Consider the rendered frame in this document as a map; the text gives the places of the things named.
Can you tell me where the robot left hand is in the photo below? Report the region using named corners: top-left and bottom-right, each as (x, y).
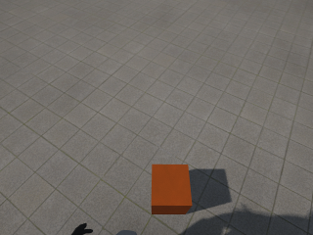
top-left (71, 223), bottom-right (93, 235)

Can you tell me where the carton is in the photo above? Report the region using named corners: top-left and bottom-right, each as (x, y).
top-left (151, 164), bottom-right (193, 214)

